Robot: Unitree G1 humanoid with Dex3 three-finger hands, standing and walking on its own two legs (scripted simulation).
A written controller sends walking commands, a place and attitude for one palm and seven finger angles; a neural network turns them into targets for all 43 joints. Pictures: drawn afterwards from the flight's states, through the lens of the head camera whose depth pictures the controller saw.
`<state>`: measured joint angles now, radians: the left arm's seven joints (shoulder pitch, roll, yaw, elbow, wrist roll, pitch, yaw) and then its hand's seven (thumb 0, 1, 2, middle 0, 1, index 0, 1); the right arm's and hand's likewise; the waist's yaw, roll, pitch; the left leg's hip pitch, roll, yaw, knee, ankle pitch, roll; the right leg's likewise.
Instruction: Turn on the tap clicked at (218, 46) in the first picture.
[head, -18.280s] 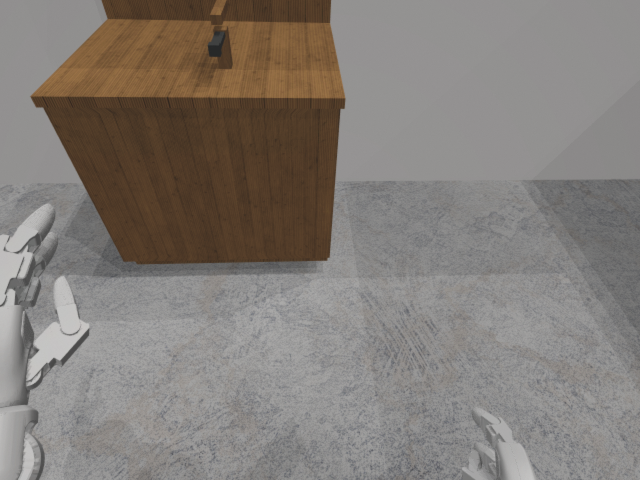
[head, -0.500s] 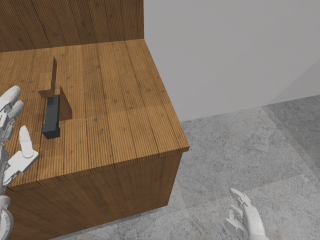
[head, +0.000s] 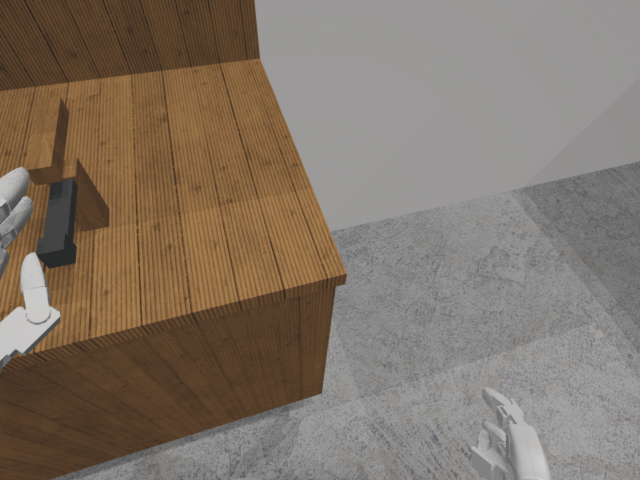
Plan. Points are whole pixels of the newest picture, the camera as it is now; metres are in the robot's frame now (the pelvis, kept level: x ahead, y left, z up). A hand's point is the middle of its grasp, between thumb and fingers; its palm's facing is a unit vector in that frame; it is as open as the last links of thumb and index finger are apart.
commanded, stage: come to a stop and stand still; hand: left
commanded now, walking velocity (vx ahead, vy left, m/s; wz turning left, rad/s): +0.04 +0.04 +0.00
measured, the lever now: (57, 250) +0.34 +0.33 +0.09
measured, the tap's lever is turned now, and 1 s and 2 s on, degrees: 0 0 0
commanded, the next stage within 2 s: look again from close up in 0.88 s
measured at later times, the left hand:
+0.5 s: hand out of the picture +0.22 +0.29 +0.17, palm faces +0.41 -0.85 -0.34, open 7.4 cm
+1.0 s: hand out of the picture +0.26 +0.35 +0.21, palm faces +0.52 -0.73 -0.44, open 7.4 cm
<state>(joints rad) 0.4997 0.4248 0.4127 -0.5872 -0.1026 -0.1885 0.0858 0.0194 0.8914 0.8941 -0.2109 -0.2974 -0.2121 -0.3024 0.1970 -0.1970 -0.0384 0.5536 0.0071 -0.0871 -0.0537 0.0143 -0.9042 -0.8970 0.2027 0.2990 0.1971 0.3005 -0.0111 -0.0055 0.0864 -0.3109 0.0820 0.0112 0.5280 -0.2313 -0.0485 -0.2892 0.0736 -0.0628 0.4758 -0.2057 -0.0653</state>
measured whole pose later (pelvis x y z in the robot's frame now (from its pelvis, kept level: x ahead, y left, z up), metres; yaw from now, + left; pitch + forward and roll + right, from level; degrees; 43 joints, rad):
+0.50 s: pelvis +0.00 +0.04 +0.01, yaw +1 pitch -1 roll -1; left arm 0.44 0.35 0.34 -0.49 -0.05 -0.16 0.14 0.02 0.89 0.89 -0.21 -0.30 -0.21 -0.30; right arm 0.22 -0.17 0.02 0.58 0.01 -0.10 -0.03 0.01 -0.90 -0.90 0.21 0.30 0.20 0.30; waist 0.00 -0.01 0.04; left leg -0.19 -0.01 0.00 0.47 -0.26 0.03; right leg -0.20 0.02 -0.05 0.40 -0.18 -0.01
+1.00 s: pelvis +0.00 +0.05 +0.00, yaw +1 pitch -1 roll -1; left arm 0.10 0.53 0.48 -0.31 -0.01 -0.22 0.08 0.02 0.89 0.89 -0.22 -0.30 -0.22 -0.30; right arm 0.19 -0.19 0.00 0.59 0.01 -0.11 0.00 0.01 -0.90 -0.90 0.20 0.30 0.20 0.30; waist 0.07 -0.03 0.11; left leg -0.23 -0.03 0.00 0.52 -0.28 0.04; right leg -0.25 -0.01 -0.05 0.47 -0.21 0.00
